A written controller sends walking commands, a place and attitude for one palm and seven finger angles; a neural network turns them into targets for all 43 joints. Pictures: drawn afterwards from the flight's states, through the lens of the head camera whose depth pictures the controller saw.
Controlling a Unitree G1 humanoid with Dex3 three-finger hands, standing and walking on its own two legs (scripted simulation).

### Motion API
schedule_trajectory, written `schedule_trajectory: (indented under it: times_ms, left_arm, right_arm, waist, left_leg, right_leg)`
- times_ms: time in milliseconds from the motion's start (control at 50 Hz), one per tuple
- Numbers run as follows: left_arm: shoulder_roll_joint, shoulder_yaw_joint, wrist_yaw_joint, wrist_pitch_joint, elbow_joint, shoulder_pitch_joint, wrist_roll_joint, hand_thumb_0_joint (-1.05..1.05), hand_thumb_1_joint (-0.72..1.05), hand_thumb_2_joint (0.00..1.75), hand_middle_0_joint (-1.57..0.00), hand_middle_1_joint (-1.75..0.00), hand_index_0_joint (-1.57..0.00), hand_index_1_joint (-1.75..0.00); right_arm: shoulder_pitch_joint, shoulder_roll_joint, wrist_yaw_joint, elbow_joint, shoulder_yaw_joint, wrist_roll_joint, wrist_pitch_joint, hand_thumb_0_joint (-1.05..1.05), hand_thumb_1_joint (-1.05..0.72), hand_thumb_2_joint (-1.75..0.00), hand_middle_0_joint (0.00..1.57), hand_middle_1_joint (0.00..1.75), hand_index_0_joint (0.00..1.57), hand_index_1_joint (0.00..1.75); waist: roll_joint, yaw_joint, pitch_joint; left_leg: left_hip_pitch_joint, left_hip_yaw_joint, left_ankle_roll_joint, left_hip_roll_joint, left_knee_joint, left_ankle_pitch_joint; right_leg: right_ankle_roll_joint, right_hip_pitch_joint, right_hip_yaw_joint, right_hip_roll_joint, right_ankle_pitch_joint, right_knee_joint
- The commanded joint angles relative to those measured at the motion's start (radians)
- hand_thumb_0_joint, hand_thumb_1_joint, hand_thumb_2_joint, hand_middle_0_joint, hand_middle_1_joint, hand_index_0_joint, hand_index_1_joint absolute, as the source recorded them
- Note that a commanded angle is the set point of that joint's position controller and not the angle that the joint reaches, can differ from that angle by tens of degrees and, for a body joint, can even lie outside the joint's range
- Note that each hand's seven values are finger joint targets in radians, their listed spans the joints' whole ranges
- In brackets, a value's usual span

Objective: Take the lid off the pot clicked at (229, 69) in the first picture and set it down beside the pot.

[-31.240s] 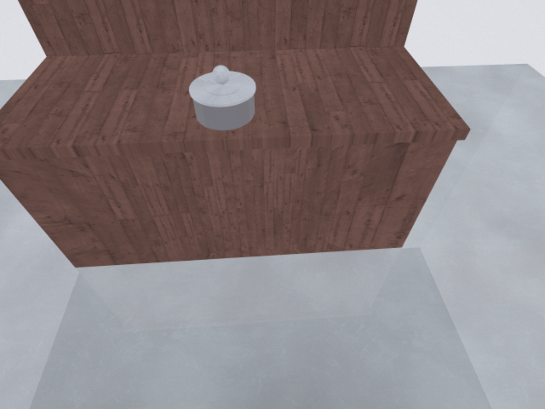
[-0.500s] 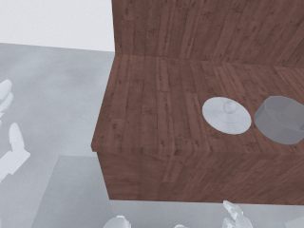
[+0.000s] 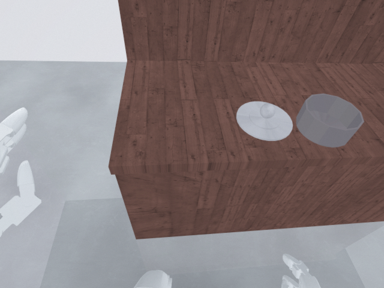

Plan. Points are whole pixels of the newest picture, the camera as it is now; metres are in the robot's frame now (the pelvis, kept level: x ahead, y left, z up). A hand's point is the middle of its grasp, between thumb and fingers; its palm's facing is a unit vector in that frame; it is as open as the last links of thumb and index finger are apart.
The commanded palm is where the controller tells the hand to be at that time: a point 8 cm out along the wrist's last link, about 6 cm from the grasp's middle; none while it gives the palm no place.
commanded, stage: stop stepping back and stand still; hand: left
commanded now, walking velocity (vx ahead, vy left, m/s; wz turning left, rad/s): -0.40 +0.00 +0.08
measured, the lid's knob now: (267, 110) +0.67 -0.23 -0.02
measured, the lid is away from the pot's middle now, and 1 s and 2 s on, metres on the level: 0.21 0.21 0.21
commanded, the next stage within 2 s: let the arm hang, fingers relaxed in 0.92 s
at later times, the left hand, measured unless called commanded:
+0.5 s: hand out of the picture +0.07 +0.29 +0.17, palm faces +0.44 -0.80 -0.42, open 7.4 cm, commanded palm +0.01 +0.31 +0.20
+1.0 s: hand out of the picture +0.08 +0.28 +0.01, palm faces +0.21 -0.92 -0.33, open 7.4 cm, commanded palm none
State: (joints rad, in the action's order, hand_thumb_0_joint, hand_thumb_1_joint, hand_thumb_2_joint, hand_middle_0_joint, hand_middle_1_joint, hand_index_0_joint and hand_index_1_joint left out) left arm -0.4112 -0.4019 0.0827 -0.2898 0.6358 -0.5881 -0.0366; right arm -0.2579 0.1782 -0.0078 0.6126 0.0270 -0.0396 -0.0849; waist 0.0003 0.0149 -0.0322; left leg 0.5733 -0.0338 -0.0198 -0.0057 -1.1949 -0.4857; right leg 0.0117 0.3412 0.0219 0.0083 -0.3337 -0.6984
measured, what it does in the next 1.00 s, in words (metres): walks backwards: left foot, then right foot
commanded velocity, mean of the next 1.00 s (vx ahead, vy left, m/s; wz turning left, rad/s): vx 0.13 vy -0.06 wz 0.00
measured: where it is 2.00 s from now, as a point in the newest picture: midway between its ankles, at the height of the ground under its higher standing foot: outside the picture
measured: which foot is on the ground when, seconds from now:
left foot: up 0.00-0.06, down 0.08-0.34, up 0.36-0.54, down 0.56-1.00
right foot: down 0.00-0.10, up 0.12-0.30, down 0.32-0.56, up 0.58-1.00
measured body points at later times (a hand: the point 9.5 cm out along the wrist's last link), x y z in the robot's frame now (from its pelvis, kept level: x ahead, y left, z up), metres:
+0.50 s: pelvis -0.11 +0.02 +0.00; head -0.13 +0.04 +0.45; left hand +0.04 +0.33 +0.19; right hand +0.03 -0.22 -0.09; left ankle -0.13 +0.10 -0.65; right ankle -0.09 -0.11 -0.71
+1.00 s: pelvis -0.14 +0.05 +0.02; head -0.16 +0.04 +0.47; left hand +0.06 +0.33 +0.03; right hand -0.04 -0.18 -0.10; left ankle -0.14 +0.12 -0.71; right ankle -0.10 -0.10 -0.69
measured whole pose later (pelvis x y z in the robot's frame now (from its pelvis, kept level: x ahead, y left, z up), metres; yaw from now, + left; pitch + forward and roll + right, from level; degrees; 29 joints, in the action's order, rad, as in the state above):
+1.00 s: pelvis -0.14 +0.05 +0.02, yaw +2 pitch +1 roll -2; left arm -0.23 -0.20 0.03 0.00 -0.20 -0.28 0.04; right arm -0.29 0.18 -0.01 0.71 0.01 0.05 -0.02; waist 0.05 0.06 0.05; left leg 0.31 0.06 0.08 0.02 -0.60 -0.31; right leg -0.02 0.43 0.01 -0.03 -0.40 -0.77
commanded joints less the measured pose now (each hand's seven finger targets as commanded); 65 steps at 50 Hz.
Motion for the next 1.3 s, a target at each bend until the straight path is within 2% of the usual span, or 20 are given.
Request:
schedule_trajectory:
  times_ms: [0,20,40,60,120,160,280,340,420,520,580,640,820,840,900,980,1060,1140,1220,1280]
  left_arm:
    - [-0.178,-0.158,0.062,-0.042,0.185,0.029,-0.017,0.00,0.90,0.90,-0.20,-0.30,-0.20,-0.30]
    - [-0.185,-0.161,0.066,-0.043,0.205,0.033,-0.026,0.00,0.90,0.90,-0.20,-0.30,-0.20,-0.30]
    - [0.135,0.328,-0.065,0.158,-0.600,0.264,0.081,0.00,0.90,0.90,-0.20,-0.30,-0.20,-0.30]
    - [-0.306,-0.200,0.039,-0.026,0.511,0.361,-0.050,0.00,0.90,0.90,-0.20,-0.30,-0.20,-0.30]
    - [-0.247,-0.181,0.061,-0.033,0.401,-0.016,-0.040,0.00,0.90,0.90,-0.20,-0.30,-0.20,-0.30]
    - [-0.199,-0.165,0.076,-0.029,0.435,0.002,-0.017,0.00,0.90,0.90,-0.20,-0.30,-0.20,-0.30]
    - [-0.173,-0.207,0.054,0.009,0.070,-0.059,-0.013,0.00,0.90,0.90,-0.20,-0.30,-0.20,-0.30]
    - [-0.135,-0.100,0.031,0.028,-0.019,0.068,-0.021,0.00,0.90,0.90,-0.20,-0.30,-0.20,-0.30]
    - [-0.134,-0.062,0.035,0.029,0.028,0.061,0.000,0.00,0.90,0.90,-0.20,-0.30,-0.20,-0.30]
    - [-0.188,-0.080,0.094,0.016,0.315,0.087,0.019,0.00,0.90,0.90,-0.20,-0.30,-0.20,-0.30]
    - [-0.209,-0.124,0.122,0.001,0.322,0.109,0.002,0.00,0.90,0.90,-0.20,-0.30,-0.20,-0.30]
    - [-0.187,-0.127,0.105,0.012,0.204,0.099,-0.008,0.00,0.90,0.90,-0.20,-0.30,-0.20,-0.30]
    - [-0.097,-0.065,0.070,0.059,0.112,0.048,-0.007,0.00,0.90,0.90,-0.20,-0.30,-0.20,-0.30]
    - [0.169,0.305,-0.029,0.185,-0.615,0.198,0.062,0.00,0.90,0.90,-0.20,-0.30,-0.20,-0.30]
    - [0.218,0.296,-0.085,0.291,-0.735,0.269,0.095,0.00,0.90,0.90,-0.20,-0.30,-0.20,-0.30]
    - [0.170,0.308,-0.088,0.288,-1.013,0.296,0.079,0.00,0.90,0.90,-0.20,-0.30,-0.20,-0.30]
    - [0.015,0.323,-0.067,0.270,-1.281,0.276,0.067,0.00,0.90,0.90,-0.20,-0.30,-0.20,-0.30]
    - [0.113,0.317,-0.048,0.261,-1.407,0.367,0.066,0.00,0.90,0.90,-0.20,-0.30,-0.20,-0.30]
    - [0.174,0.348,-0.056,0.273,-1.476,0.337,0.052,0.00,0.90,0.90,-0.20,-0.30,-0.20,-0.30]
    - [0.187,0.364,-0.058,0.271,-1.552,0.309,0.048,0.00,0.90,0.90,-0.20,-0.30,-0.20,-0.30]
  right_arm:
    - [0.138,0.089,0.032,-0.186,0.011,0.009,-0.025,0.00,-0.90,-0.90,0.20,0.30,0.20,0.30]
    - [0.129,0.094,0.041,-0.184,0.013,0.006,-0.035,0.00,-0.90,-0.90,0.20,0.30,0.20,0.30]
    - [0.033,0.208,0.005,0.112,0.059,0.045,-0.045,0.00,-0.90,-0.90,0.20,0.30,0.20,0.30]
    - [0.160,0.131,0.025,-0.263,0.068,-0.015,-0.070,0.00,-0.90,-0.90,0.20,0.30,0.20,0.30]
    - [0.114,0.124,0.022,-0.198,0.043,0.055,-0.107,0.00,-0.90,-0.90,0.20,0.30,0.20,0.30]
    - [0.076,0.129,0.005,-0.166,0.061,0.030,-0.108,0.00,-0.90,-0.90,0.20,0.30,0.20,0.30]
    - [0.060,0.141,0.028,-0.190,0.041,0.019,-0.033,0.00,-0.90,-0.90,0.20,0.30,0.20,0.30]
    - [0.047,0.168,0.014,-0.226,0.081,-0.012,0.000,0.00,-0.90,-0.90,0.20,0.30,0.20,0.30]
    - [0.125,0.126,0.023,-0.216,0.027,0.005,0.036,0.00,-0.90,-0.90,0.20,0.30,0.20,0.30]
    - [0.082,0.115,0.067,-0.193,0.022,0.024,-0.048,0.00,-0.90,-0.90,0.20,0.30,0.20,0.30]
    - [0.064,0.111,0.068,-0.179,0.020,0.046,-0.087,0.00,-0.90,-0.90,0.20,0.30,0.20,0.30]
    - [0.061,0.117,0.027,-0.129,0.028,0.024,-0.071,0.00,-0.90,-0.90,0.20,0.30,0.20,0.30]
    - [0.075,0.124,0.037,-0.160,0.022,0.026,-0.024,0.00,-0.90,-0.90,0.20,0.30,0.20,0.30]
    - [0.098,0.189,-0.011,-0.037,0.090,0.039,-0.080,0.00,-0.90,-0.90,0.20,0.30,0.20,0.30]
    - [-0.073,0.173,0.010,-0.015,0.069,0.097,0.040,0.00,-0.90,-0.90,0.20,0.30,0.20,0.30]
    - [-0.028,0.180,0.014,0.057,0.052,0.090,0.052,0.00,-0.90,-0.90,0.20,0.30,0.20,0.30]
    - [-0.032,0.094,0.012,0.143,0.033,0.062,0.057,0.00,-0.90,-0.90,0.20,0.30,0.20,0.30]
    - [-0.123,0.067,0.018,0.254,0.032,0.070,0.063,0.00,-0.90,-0.90,0.20,0.30,0.20,0.30]
    - [-0.152,0.106,0.039,0.318,0.041,0.069,0.052,0.00,-0.90,-0.90,0.20,0.30,0.20,0.30]
    - [-0.150,0.084,0.052,0.338,0.032,0.061,0.052,0.00,-0.90,-0.90,0.20,0.30,0.20,0.30]
  waist:
    - [-0.127,-0.007,0.132]
    - [-0.120,-0.005,0.153]
    - [-0.002,0.131,0.085]
    - [0.177,-0.019,0.210]
    - [0.418,0.040,0.148]
    - [0.213,0.025,0.093]
    - [0.069,0.000,0.069]
    - [-0.396,0.003,0.141]
    - [-0.091,0.001,-0.032]
    - [0.111,-0.005,0.158]
    - [0.425,0.045,0.086]
    - [0.047,0.026,-0.002]
    - [0.136,0.030,0.028]
    - [0.154,0.134,-0.041]
    - [-0.036,0.088,0.010]
    - [0.000,0.009,0.082]
    - [-0.093,-0.011,0.080]
    - [-0.063,0.044,0.049]
    - [0.306,0.014,0.021]
    - [0.101,-0.013,0.047]
  left_leg:
    - [-0.097,-0.037,0.010,-0.032,0.324,-0.009]
    - [-0.174,-0.003,0.015,-0.017,0.522,0.084]
    - [-0.249,-0.011,-0.002,-0.009,0.676,0.484]
    - [-0.475,-0.029,0.069,-0.189,0.882,0.546]
    - [-0.211,-0.374,0.204,-0.301,0.761,0.567]
    - [-0.186,-0.271,0.202,-0.221,0.730,0.365]
    - [0.031,-0.097,0.101,-0.107,0.549,-0.115]
    - [-0.007,0.023,0.042,0.071,-0.112,0.031]
    - [-0.021,-0.027,0.055,-0.032,-0.081,0.085]
    - [-0.431,0.090,0.098,-0.012,0.757,0.136]
    - [-0.447,-0.396,0.150,-0.264,0.881,0.415]
    - [-0.279,-0.366,0.211,-0.288,0.858,0.186]
    - [-0.260,-0.191,0.157,-0.254,0.919,-0.009]
    - [-0.260,-0.190,0.133,-0.222,0.827,0.280]
    - [-0.352,-0.228,0.173,-0.238,0.816,0.401]
    - [-0.270,-0.203,0.174,-0.202,0.786,0.345]
    - [-0.078,0.072,0.043,0.022,0.439,-0.004]
    - [-0.270,-0.002,0.050,-0.046,0.603,0.162]
    - [-0.392,-0.240,0.149,-0.199,0.892,0.339]
    - [-0.365,-0.144,0.134,-0.176,0.829,0.526]
  right_leg:
    - [-0.159,-0.031,-0.152,-0.271,0.700,0.059]
    - [-0.127,-0.021,-0.143,-0.245,0.667,0.011]
    - [-0.031,0.133,-0.070,-0.207,0.549,-0.127]
    - [-0.007,0.112,-0.021,-0.049,0.078,-0.260]
    - [0.002,0.175,-0.186,0.017,-0.162,-0.629]
    - [-0.005,0.195,-0.158,0.027,-0.080,-0.552]
    - [-0.039,-0.166,0.026,0.011,0.053,0.190]
    - [-0.201,-0.048,-0.445,-0.276,0.184,0.363]
    - [-0.215,0.169,-0.296,-0.262,0.006,0.343]
    - [-0.134,0.120,-0.108,-0.110,-0.060,0.001]
    - [-0.036,0.415,-0.045,0.059,-0.203,-0.629]
    - [-0.035,0.411,-0.114,0.022,-0.081,-0.659]
    - [-0.025,0.201,0.038,-0.004,-0.015,-0.115]
    - [-0.003,0.272,0.030,-0.053,-0.039,-0.142]
    - [-0.028,0.230,0.039,-0.023,-0.123,-0.085]
    - [-0.023,-0.018,-0.013,-0.005,0.007,0.064]
    - [-0.217,-0.195,-0.409,-0.306,-0.019,0.391]
    - [-0.184,-0.044,-0.278,-0.215,0.134,0.327]
    - [-0.041,0.028,-0.024,-0.012,0.056,0.137]
    - [-0.040,-0.117,-0.050,-0.033,0.158,0.233]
